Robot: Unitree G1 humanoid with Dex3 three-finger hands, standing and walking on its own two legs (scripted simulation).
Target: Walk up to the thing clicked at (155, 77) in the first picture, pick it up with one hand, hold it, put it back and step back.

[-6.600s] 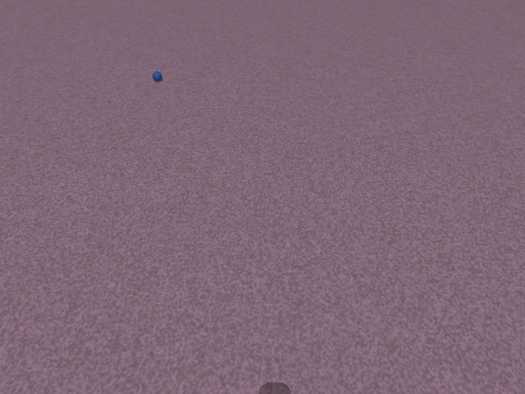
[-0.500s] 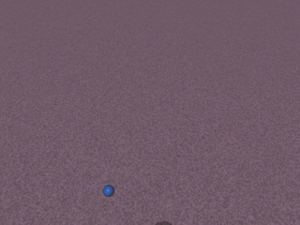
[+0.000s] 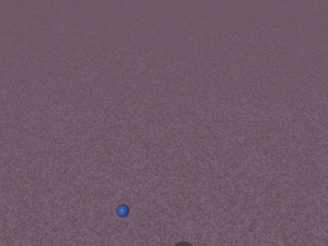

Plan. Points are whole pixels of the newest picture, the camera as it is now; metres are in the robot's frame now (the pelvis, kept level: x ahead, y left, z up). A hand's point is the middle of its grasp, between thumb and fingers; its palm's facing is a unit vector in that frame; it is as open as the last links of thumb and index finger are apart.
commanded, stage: stand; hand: left
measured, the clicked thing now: (122, 210) +0.43 +0.26 -0.75
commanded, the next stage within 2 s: none
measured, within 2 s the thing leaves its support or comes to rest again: neither
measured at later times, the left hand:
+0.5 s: hand out of the picture +0.10 +0.24 -0.15, palm faces -0.02 -0.94 -0.34, open 7.4 cm
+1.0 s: hand out of the picture +0.09 +0.24 -0.15, palm faces -0.01 -0.94 -0.35, open 7.4 cm
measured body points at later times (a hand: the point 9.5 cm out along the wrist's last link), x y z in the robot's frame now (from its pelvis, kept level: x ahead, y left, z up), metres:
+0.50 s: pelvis +0.01 -0.01 +0.00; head +0.02 -0.01 +0.45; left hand +0.10 +0.29 -0.13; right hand +0.09 -0.31 -0.13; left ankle +0.01 +0.12 -0.75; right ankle +0.03 -0.13 -0.75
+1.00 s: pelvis +0.02 -0.02 +0.00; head +0.02 -0.02 +0.45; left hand +0.09 +0.29 -0.13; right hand +0.09 -0.32 -0.14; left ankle +0.01 +0.12 -0.75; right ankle +0.03 -0.13 -0.75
